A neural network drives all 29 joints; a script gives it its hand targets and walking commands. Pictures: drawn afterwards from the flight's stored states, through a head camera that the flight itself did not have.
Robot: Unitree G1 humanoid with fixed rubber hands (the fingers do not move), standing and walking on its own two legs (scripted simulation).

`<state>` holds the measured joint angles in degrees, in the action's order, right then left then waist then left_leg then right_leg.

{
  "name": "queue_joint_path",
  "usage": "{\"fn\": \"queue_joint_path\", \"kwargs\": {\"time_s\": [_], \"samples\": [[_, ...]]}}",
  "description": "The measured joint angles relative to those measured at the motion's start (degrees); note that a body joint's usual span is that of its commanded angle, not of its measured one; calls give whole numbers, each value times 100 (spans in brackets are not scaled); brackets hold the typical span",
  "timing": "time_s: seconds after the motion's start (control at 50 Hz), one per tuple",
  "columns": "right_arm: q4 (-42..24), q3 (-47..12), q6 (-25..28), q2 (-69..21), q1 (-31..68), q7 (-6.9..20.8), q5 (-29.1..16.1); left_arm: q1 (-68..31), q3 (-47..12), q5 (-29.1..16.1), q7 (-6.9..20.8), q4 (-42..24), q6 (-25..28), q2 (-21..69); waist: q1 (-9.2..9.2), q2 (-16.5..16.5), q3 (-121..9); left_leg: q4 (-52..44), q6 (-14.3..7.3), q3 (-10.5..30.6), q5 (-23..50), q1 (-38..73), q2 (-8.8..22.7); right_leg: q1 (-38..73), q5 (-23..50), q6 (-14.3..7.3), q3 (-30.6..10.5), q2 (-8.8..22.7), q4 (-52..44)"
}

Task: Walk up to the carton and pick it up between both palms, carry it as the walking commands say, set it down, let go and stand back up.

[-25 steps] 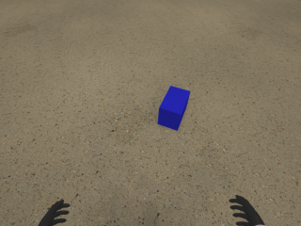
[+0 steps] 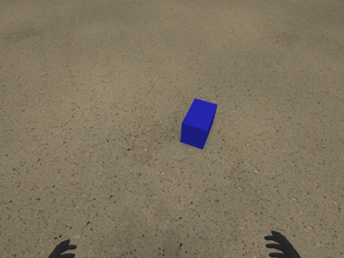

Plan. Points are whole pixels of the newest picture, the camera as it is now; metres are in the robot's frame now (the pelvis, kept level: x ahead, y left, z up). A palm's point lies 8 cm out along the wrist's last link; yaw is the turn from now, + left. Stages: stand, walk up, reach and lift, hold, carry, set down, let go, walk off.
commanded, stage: stand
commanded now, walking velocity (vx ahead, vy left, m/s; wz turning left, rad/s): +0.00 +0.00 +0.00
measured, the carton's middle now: (198, 123) +1.09 -0.24 -0.65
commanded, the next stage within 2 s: walk up in 1.48 s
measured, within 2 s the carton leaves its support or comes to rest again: neither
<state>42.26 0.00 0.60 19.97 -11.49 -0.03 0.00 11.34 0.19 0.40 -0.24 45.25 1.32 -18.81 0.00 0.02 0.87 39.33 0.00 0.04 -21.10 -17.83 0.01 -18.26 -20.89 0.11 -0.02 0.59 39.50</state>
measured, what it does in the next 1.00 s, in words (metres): stands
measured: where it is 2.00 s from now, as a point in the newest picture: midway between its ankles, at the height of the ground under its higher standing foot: outside the picture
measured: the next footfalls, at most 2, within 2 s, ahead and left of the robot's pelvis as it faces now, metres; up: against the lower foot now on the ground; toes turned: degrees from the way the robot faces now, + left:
right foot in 1.94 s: +0.10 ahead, -0.17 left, +0.00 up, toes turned -6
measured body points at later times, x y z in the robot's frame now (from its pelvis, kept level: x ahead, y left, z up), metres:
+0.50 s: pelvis -0.01 +0.00 +0.00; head -0.01 +0.00 +0.45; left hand +0.09 +0.29 -0.11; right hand +0.10 -0.29 -0.11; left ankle +0.00 +0.12 -0.72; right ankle +0.00 -0.12 -0.72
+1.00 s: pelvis -0.02 +0.00 +0.01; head -0.01 +0.00 +0.46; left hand +0.06 +0.29 -0.12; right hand +0.08 -0.30 -0.11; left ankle +0.00 +0.12 -0.72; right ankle +0.00 -0.12 -0.72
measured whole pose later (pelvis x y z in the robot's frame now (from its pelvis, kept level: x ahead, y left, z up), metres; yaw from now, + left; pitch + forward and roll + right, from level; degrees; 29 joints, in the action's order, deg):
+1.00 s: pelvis -0.02 +0.00 +0.01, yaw +0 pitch +0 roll +0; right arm 51.7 0.0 0.8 20.2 -11.2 0.0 0.0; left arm 11.2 0.2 0.4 -0.1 54.6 1.4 -19.1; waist 0.0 0.1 1.0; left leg 34.4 0.0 0.1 -16.5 -17.8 0.0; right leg -18.3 -16.5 0.0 0.0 0.6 34.9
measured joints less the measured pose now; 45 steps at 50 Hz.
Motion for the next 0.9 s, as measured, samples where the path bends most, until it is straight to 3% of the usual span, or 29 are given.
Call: {"fn": "queue_joint_path", "kwargs": {"time_s": [0.9], "samples": [[860, 0, 12, 27, 21, 0, 0, -16, 0, 0, 17, 851, 4, -25, 0, 4, 16, -389, 0, 4, 387, 3, 0, -7, 374, -10, 3, -2, -363]]}}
